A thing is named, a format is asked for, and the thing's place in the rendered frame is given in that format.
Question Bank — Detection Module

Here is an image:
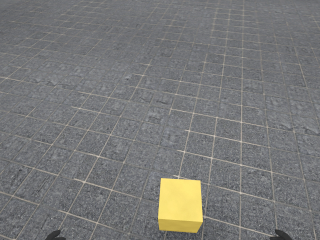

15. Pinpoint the robot right hand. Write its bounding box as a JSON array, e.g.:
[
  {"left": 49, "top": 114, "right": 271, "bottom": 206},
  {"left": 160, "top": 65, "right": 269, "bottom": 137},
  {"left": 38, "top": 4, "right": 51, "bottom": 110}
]
[{"left": 269, "top": 229, "right": 293, "bottom": 240}]

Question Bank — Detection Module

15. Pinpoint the robot left hand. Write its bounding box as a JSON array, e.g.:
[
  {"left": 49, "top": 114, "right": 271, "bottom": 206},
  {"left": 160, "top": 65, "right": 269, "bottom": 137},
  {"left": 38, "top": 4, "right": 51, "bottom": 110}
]
[{"left": 45, "top": 230, "right": 66, "bottom": 240}]

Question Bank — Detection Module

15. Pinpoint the carton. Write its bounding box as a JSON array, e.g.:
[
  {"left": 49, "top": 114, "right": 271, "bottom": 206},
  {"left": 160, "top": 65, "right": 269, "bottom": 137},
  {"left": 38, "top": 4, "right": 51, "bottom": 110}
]
[{"left": 158, "top": 178, "right": 203, "bottom": 233}]

